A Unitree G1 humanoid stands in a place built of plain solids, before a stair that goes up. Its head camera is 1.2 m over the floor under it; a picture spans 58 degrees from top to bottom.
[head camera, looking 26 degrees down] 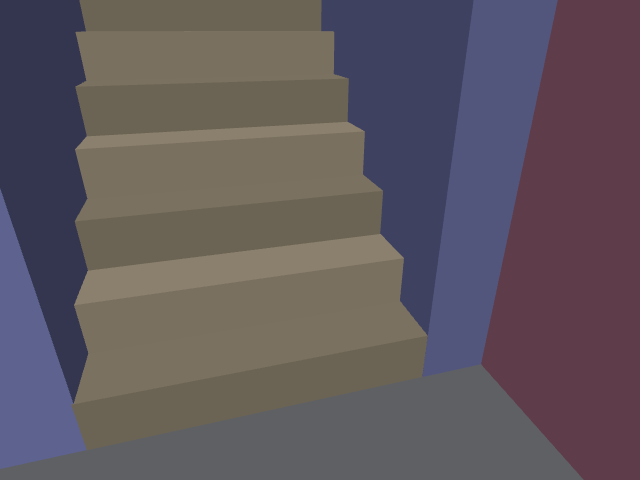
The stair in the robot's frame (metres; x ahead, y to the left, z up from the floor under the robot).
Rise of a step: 0.20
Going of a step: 0.23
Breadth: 1.19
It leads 16 degrees to the left of straight ahead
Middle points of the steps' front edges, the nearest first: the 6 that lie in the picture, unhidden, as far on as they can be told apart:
1.10 0.17 0.20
1.33 0.23 0.40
1.55 0.30 0.59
1.78 0.36 0.79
2.00 0.43 0.99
2.23 0.49 1.19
